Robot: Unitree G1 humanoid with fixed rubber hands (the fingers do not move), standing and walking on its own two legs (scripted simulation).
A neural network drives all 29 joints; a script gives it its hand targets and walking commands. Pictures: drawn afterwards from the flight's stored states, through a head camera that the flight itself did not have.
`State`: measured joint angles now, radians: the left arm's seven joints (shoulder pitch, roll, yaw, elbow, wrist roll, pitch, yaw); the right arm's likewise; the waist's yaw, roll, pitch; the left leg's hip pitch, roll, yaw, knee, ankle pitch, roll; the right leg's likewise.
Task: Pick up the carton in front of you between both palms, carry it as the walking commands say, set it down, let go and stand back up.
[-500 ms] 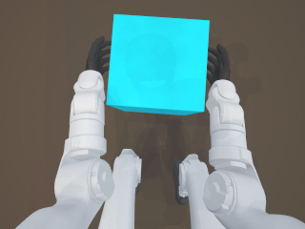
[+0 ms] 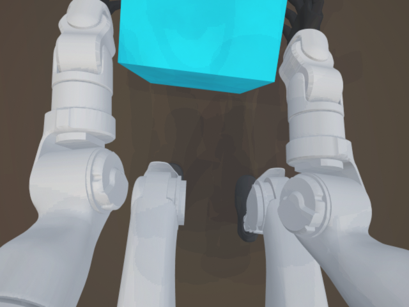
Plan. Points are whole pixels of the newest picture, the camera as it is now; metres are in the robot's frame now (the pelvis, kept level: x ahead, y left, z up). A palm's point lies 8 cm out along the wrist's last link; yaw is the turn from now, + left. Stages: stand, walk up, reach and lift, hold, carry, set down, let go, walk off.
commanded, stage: set down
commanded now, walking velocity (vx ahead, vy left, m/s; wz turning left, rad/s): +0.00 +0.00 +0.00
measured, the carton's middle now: (202, 24) +0.55 +0.08 -0.21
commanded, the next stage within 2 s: none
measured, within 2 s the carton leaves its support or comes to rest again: rests again in 0.68 s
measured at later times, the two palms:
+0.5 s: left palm (112, 9) +0.56 +0.24 -0.24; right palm (271, 38) +0.56 -0.06 -0.24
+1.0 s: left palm (114, 22) +0.55 +0.24 -0.26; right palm (272, 45) +0.55 -0.07 -0.26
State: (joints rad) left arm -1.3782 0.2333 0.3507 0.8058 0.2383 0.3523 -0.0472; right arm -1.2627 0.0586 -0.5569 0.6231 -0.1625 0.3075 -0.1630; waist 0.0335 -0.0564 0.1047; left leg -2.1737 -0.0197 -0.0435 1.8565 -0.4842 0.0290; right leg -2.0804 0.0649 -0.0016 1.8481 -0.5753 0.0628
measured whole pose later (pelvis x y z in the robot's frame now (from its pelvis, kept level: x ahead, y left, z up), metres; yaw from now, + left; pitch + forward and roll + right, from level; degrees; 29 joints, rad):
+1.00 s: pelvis -0.01 +0.00 -0.09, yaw -1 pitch +32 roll -4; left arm -1.67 0.46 0.21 1.10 0.08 0.27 -0.13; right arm -1.54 -0.11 -0.41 0.92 0.01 0.23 -0.16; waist 0.07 -0.08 0.52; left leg -2.21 0.02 -0.04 2.22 -0.56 0.04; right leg -2.13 0.13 0.00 2.21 -0.64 0.08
